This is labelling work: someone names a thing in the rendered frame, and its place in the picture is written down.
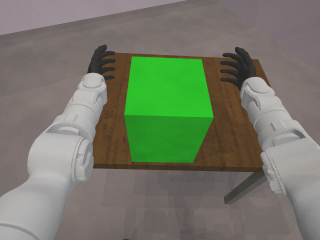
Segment carton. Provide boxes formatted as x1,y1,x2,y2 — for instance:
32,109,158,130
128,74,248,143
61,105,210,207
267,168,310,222
124,56,214,163

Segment left robot upper arm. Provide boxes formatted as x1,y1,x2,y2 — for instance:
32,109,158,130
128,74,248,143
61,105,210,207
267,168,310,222
0,132,94,240

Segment right robot upper arm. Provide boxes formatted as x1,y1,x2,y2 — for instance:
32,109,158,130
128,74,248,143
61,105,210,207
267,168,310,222
260,137,320,240

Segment robot left forearm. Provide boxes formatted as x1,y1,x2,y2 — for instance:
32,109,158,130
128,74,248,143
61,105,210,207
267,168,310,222
27,73,108,175

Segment robot right forearm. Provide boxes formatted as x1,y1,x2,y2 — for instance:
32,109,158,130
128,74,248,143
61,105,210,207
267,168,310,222
240,77,320,153

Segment robot right hand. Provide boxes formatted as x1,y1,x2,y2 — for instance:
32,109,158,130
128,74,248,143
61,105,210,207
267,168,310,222
220,47,257,91

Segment robot left hand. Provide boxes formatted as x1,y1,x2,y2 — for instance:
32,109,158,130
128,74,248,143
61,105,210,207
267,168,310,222
87,44,116,80

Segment table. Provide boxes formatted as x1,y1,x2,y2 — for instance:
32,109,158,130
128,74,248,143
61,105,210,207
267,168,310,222
92,52,271,205

